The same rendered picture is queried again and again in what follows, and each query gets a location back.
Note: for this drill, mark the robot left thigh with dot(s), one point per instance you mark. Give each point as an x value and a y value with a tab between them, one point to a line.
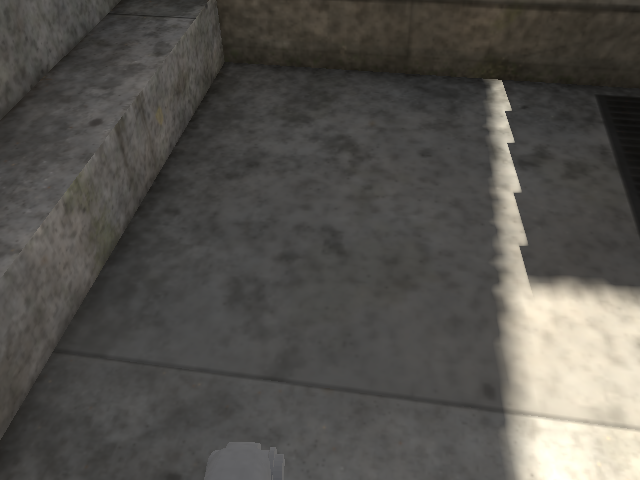
246	461

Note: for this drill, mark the left robot shin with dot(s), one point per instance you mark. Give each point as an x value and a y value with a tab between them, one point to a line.
210	457

